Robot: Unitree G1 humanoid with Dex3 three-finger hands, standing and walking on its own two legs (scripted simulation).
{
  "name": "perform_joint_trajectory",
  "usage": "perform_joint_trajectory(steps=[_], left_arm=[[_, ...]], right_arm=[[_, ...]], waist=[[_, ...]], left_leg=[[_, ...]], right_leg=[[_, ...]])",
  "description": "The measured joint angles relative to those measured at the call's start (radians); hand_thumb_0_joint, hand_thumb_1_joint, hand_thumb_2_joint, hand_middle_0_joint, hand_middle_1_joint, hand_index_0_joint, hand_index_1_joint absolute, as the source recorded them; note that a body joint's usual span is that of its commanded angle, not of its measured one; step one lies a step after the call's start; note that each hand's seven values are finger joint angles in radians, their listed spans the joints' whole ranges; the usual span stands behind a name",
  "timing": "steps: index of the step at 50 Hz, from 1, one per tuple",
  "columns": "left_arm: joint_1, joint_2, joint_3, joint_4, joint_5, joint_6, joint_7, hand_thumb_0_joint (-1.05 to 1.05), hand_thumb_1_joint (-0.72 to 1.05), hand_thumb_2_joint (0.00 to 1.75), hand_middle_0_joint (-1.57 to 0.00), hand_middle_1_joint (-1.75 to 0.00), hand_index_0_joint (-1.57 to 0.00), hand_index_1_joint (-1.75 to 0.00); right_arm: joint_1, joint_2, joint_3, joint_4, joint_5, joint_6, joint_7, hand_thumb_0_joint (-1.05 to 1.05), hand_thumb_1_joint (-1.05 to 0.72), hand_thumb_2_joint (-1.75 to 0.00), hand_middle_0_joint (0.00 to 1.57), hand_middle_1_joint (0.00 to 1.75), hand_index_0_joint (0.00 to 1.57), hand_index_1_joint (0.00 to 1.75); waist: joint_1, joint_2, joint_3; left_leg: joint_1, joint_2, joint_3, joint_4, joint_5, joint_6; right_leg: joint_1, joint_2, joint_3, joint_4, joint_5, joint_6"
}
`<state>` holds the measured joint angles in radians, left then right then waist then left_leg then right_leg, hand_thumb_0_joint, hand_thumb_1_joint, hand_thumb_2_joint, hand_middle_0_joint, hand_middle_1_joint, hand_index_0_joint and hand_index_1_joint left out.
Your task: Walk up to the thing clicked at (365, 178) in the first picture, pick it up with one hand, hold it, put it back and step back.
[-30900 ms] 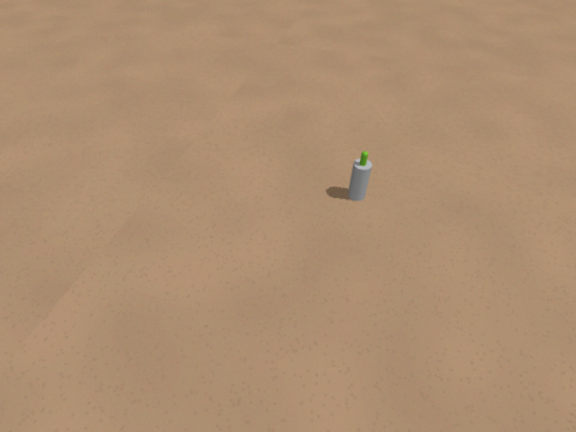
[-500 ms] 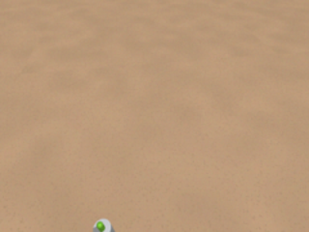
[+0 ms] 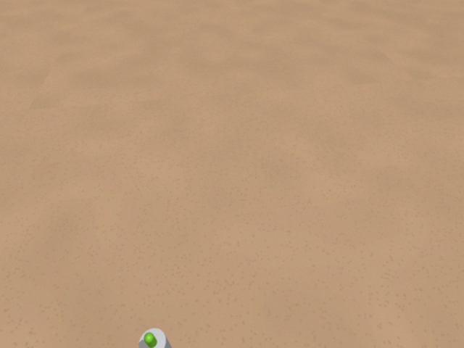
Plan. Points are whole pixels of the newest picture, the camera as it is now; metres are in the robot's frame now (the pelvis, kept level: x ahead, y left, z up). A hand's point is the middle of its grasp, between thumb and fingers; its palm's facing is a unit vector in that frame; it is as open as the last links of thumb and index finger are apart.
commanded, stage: stand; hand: left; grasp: from the side
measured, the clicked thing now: (155, 347) +0.31 +0.25 -0.65
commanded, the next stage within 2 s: step back in 0.04 s
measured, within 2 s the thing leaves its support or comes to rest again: neither
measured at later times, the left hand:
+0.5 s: hand out of the picture +0.03 +0.27 -0.17, palm faces -0.05 -0.91 -0.41, open 7.4 cm
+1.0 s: hand out of the picture -0.09 +0.30 -0.18, palm faces -0.08 -0.91 -0.40, open 7.4 cm
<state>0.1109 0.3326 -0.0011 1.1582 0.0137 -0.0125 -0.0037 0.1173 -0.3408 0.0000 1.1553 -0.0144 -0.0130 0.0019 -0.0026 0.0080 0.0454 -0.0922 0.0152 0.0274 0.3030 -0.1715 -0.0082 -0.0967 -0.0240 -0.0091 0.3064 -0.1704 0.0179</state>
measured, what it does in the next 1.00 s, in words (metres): walks backwards: left foot, then right foot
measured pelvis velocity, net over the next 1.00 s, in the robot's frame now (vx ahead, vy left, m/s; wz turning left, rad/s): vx -0.18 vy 0.04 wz -0.06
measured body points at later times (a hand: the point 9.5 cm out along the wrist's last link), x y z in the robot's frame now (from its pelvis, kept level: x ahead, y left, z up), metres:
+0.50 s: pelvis -0.08 +0.01 -0.02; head -0.01 +0.00 +0.42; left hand +0.04 +0.32 -0.14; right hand +0.02 -0.32 -0.15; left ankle -0.14 +0.12 -0.70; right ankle +0.00 -0.13 -0.75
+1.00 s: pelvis -0.18 +0.04 -0.03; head -0.12 +0.03 +0.41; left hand -0.08 +0.35 -0.15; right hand -0.08 -0.28 -0.15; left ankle -0.16 +0.13 -0.75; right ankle -0.19 -0.07 -0.75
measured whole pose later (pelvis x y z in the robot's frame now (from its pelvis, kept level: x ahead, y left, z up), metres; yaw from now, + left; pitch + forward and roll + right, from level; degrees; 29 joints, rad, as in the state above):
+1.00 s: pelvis -0.18 +0.04 -0.03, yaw -4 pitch -3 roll +0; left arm 0.16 0.36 0.06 0.88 0.03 0.04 0.01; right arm 0.11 -0.38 -0.06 0.86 -0.01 0.04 -0.02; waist 0.01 0.02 0.20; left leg -0.29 -0.01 0.07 0.68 -0.34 0.05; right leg -0.24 0.06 0.05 0.64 -0.35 -0.02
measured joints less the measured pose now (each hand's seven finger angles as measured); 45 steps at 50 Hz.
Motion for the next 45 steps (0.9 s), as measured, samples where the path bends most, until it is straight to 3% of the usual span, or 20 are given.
perform_joint_trajectory(steps=[8,14,16,19,23,26,29,30,31,32,34,36,38,41,45], left_arm=[[-0.014,0.029,0.025,-0.088,-0.021,0.016,0.004,0.01,0.9,0.9,-0.21,-0.3,-0.2,-0.3],[-0.025,0.064,0.035,-0.165,-0.01,0.033,0.006,0.01,0.91,0.9,-0.21,-0.3,-0.2,-0.3],[-0.021,0.06,0.037,-0.185,-0.005,0.035,0.004,0.01,0.91,0.9,-0.21,-0.3,-0.2,-0.3],[-0.015,0.051,0.037,-0.213,0.014,0.035,0.003,0.01,0.91,0.9,-0.21,-0.3,-0.2,-0.3],[-0.026,0.041,0.037,-0.243,0.03,0.048,0.009,0.01,0.9,0.9,-0.21,-0.3,-0.2,-0.3],[-0.043,0.042,0.041,-0.278,0.035,0.051,0.015,0.01,0.9,0.9,-0.21,-0.3,-0.2,-0.3],[-0.062,0.054,0.043,-0.314,0.02,0.056,0.017,0.01,0.9,0.9,-0.21,-0.3,-0.2,-0.3],[-0.07,0.068,0.047,-0.319,0.013,0.06,0.017,0.01,0.9,0.9,-0.21,-0.3,-0.2,-0.3],[-0.072,0.076,0.051,-0.32,0.006,0.065,0.019,0.01,0.9,0.9,-0.21,-0.3,-0.2,-0.3],[-0.066,0.075,0.054,-0.316,0.003,0.072,0.023,0.01,0.9,0.9,-0.21,-0.3,-0.2,-0.3],[-0.05,0.065,0.054,-0.296,0.008,0.084,0.031,0.01,0.91,0.9,-0.21,-0.3,-0.2,-0.3],[-0.038,0.062,0.053,-0.285,0.0,0.09,0.03,0.01,0.91,0.9,-0.21,-0.3,-0.2,-0.3],[-0.018,0.058,0.054,-0.295,-0.005,0.085,0.028,0.01,0.91,0.9,-0.21,-0.3,-0.2,-0.3],[0.013,0.05,0.058,-0.301,0.001,0.074,0.025,0.01,0.91,0.9,-0.21,-0.3,-0.2,-0.3],[0.043,0.047,0.059,-0.292,0.008,0.071,0.021,0.01,0.91,0.9,-0.21,-0.3,-0.2,-0.3]], right_arm=[[-0.038,-0.016,-0.023,-0.068,0.017,0.026,0.009,0.01,-0.91,-0.89,0.21,0.3,0.2,0.3],[-0.072,-0.047,-0.047,-0.14,0.018,0.056,0.011,0.01,-0.91,-0.89,0.21,0.3,0.2,0.3],[-0.077,-0.065,-0.055,-0.157,0.018,0.067,0.011,0.01,-0.91,-0.89,0.21,0.3,0.2,0.3],[-0.08,-0.08,-0.066,-0.182,0.012,0.082,0.012,0.01,-0.91,-0.89,0.21,0.3,0.2,0.3],[-0.042,-0.085,-0.068,-0.208,0.025,0.076,0.017,0.01,-0.91,-0.89,0.2,0.3,0.2,0.3],[-0.001,-0.081,-0.06,-0.212,0.019,0.076,0.013,0.01,-0.91,-0.89,0.2,0.3,0.2,0.3],[0.028,-0.068,-0.053,-0.207,0.002,0.066,0.007,0.01,-0.91,-0.89,0.2,0.3,0.2,0.3],[0.024,-0.047,-0.054,-0.199,-0.008,0.062,0.003,0.01,-0.91,-0.89,0.2,0.3,0.2,0.3],[0.026,-0.028,-0.051,-0.196,-0.018,0.061,0.004,0.01,-0.91,-0.89,0.2,0.3,0.2,0.3],[0.033,-0.017,-0.047,-0.198,-0.024,0.06,0.008,0.01,-0.91,-0.89,0.2,0.3,0.2,0.3],[0.056,-0.006,-0.042,-0.207,-0.026,0.056,0.013,0.01,-0.91,-0.89,0.21,0.3,0.2,0.3],[0.075,0.003,-0.039,-0.209,-0.029,0.053,0.004,0.01,-0.91,-0.89,0.21,0.3,0.21,0.3],[0.078,0.004,-0.039,-0.212,-0.025,0.056,-0.006,0.01,-0.91,-0.89,0.21,0.3,0.21,0.3],[0.059,-0.005,-0.049,-0.23,-0.014,0.055,-0.019,0.01,-0.9,-0.89,0.21,0.3,0.21,0.3],[0.025,-0.015,-0.056,-0.274,-0.007,0.044,-0.025,0.01,-0.9,-0.89,0.21,0.3,0.21,0.3]], waist=[[-0.007,-0.011,0.066],[-0.011,-0.01,0.124],[-0.013,0.008,0.134],[0.003,0.001,0.149],[0.008,-0.004,0.139],[0.008,-0.003,0.126],[-0.005,-0.014,0.129],[0.0,-0.053,0.147],[0.01,-0.081,0.159],[0.013,-0.085,0.16],[-0.016,-0.059,0.146],[-0.026,-0.055,0.131],[-0.01,-0.059,0.124],[0.003,-0.052,0.139],[0.007,-0.039,0.155]], left_leg=[[-0.091,-0.003,0.0,0.11,-0.029,0.006],[-0.197,0.005,-0.004,0.251,-0.066,0.004],[-0.24,0.005,-0.023,0.33,-0.097,0.02],[-0.313,-0.07,-0.077,0.598,-0.286,0.029],[-0.32,-0.107,-0.094,0.771,-0.332,0.023],[-0.247,-0.081,-0.086,0.666,-0.338,0.014],[-0.13,-0.046,-0.068,0.386,-0.275,0.023],[-0.108,-0.069,-0.049,0.352,-0.273,0.034],[-0.1,-0.08,-0.029,0.346,-0.264,0.041],[-0.101,-0.074,-0.022,0.347,-0.255,0.046],[-0.108,-0.047,-0.047,0.334,-0.231,0.052],[-0.104,-0.04,-0.057,0.28,-0.188,0.051],[-0.104,-0.041,-0.039,0.235,-0.153,0.051],[-0.11,-0.043,-0.016,0.223,-0.132,0.061],[-0.142,-0.044,0.018,0.268,-0.136,0.071]], right_leg=[[-0.103,-0.004,0.003,0.135,-0.041,-0.007],[-0.213,0.002,0.003,0.285,-0.084,-0.025],[-0.236,0.008,-0.006,0.321,-0.094,-0.03],[-0.263,-0.007,0.015,0.342,-0.085,-0.035],[-0.29,-0.025,0.02,0.309,-0.041,-0.032],[-0.319,-0.029,0.006,0.303,-0.018,-0.015],[-0.352,-0.041,-0.011,0.335,-0.012,0.013],[-0.361,-0.061,0.011,0.356,-0.013,0.011],[-0.371,-0.055,0.047,0.389,-0.081,-0.003],[-0.383,-0.018,0.084,0.444,-0.186,-0.01],[-0.401,0.073,0.134,0.595,-0.321,-0.015],[-0.412,0.13,0.174,0.717,-0.308,-0.03],[-0.413,0.152,0.191,0.78,-0.274,-0.04],[-0.363,0.144,0.17,0.757,-0.254,-0.022],[-0.267,0.105,0.126,0.598,-0.279,-0.011]])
